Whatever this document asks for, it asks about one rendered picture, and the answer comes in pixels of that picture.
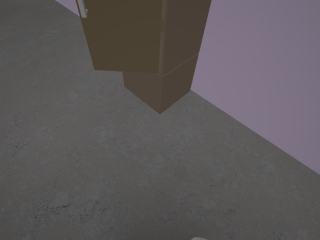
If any handle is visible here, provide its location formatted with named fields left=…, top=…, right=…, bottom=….
left=77, top=0, right=88, bottom=18

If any cupboard door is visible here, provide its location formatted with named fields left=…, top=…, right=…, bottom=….
left=75, top=0, right=163, bottom=74

